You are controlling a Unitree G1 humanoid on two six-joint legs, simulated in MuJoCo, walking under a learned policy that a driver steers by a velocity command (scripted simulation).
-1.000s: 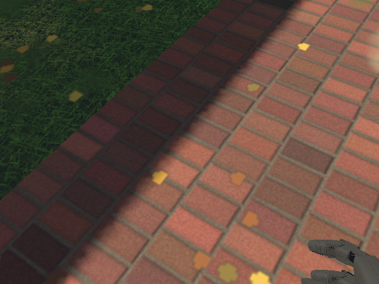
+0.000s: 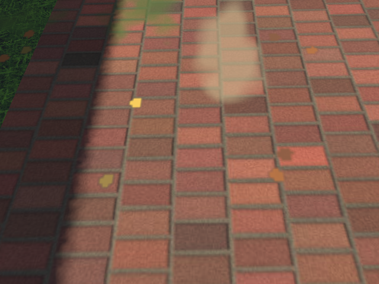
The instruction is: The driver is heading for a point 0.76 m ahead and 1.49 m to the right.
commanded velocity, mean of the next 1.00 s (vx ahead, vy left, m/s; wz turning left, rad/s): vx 0.02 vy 0.00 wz -0.60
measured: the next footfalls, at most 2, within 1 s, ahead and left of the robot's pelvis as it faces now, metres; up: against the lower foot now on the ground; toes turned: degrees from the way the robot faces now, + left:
left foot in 0.10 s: +0.13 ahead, +0.15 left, +0.00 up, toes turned -10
right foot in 0.52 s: +0.04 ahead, -0.12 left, +0.00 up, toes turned -21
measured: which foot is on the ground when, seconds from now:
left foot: up 0.00-0.08, down 0.10-0.52, up 0.54-1.00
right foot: down 0.00-0.10, up 0.12-0.50, down 0.52-1.00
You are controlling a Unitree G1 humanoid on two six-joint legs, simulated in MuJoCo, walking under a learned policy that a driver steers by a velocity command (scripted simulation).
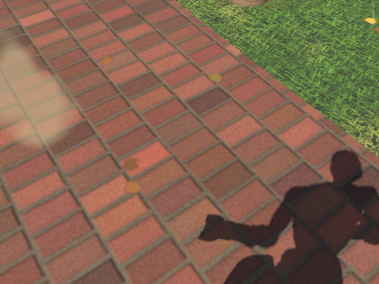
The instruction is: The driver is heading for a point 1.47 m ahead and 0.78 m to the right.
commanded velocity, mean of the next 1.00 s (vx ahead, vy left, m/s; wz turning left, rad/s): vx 0.00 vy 0.00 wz -0.24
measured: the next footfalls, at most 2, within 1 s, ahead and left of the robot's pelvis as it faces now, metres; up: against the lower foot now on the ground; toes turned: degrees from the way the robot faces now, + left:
left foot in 0.02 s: +0.05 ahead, +0.12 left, +0.00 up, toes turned -6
right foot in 0.42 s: +0.00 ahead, -0.14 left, +0.00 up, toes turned -9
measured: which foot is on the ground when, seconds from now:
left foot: up 0.00-0.00, down 0.02-0.42, up 0.44-0.70, down 0.72-1.00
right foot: down 0.00-0.02, up 0.04-0.40, down 0.42-1.00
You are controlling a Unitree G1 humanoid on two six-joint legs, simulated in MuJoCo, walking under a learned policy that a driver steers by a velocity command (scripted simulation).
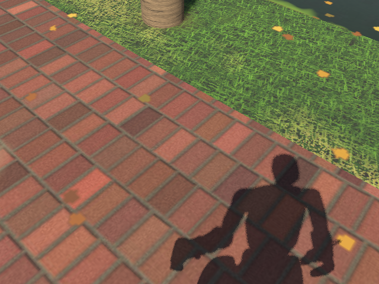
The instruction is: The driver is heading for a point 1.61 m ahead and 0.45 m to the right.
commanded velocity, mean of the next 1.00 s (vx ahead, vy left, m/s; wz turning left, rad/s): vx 0.28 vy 0.00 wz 0.00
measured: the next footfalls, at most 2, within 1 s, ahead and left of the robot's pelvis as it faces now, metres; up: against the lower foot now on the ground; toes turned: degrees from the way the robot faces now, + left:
left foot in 0.88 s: +0.41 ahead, +0.13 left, +0.00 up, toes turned +2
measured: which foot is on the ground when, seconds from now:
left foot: down 0.00-0.44, up 0.46-0.86, down 0.88-1.00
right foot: down 0.00-0.88, up 0.90-1.00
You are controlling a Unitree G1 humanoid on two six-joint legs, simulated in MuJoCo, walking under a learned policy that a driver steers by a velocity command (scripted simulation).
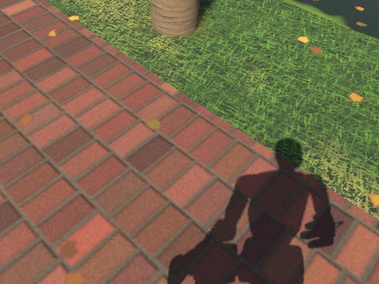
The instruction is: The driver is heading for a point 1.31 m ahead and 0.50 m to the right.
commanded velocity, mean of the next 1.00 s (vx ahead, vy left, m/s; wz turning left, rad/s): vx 0.37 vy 0.00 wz -0.13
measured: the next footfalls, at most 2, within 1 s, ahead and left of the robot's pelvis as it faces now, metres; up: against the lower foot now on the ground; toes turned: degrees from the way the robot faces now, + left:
right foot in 0.44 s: +0.42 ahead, -0.15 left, +0.00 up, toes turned -2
left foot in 0.90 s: +0.68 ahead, +0.06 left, +0.00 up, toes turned -9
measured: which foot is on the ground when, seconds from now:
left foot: down 0.00-0.46, up 0.48-0.88, down 0.90-1.00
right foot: up 0.00-0.42, down 0.44-0.90, up 0.92-1.00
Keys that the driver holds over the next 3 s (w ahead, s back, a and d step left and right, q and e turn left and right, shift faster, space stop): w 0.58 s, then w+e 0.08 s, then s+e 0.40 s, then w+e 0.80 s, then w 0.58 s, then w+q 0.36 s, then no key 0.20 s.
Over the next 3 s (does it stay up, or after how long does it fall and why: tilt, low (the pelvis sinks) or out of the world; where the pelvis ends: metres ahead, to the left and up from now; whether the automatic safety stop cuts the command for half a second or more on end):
stays up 1.16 -0.49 0.01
